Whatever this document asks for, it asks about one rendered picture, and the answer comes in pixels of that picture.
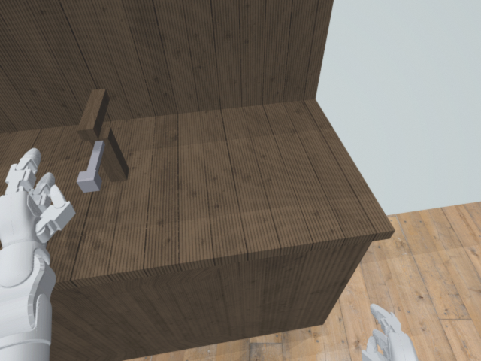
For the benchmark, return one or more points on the robot left forearm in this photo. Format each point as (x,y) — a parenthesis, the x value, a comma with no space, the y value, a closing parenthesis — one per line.
(26,284)

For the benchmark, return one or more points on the counter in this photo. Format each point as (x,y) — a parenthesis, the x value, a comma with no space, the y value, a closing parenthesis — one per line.
(229,208)

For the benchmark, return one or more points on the robot left hand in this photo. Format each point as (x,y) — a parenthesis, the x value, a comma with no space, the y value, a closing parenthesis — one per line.
(26,213)

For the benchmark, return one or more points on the tap lever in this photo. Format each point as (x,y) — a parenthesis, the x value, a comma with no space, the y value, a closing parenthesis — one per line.
(89,180)

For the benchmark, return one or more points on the robot right hand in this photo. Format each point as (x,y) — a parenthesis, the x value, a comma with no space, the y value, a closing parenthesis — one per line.
(396,345)

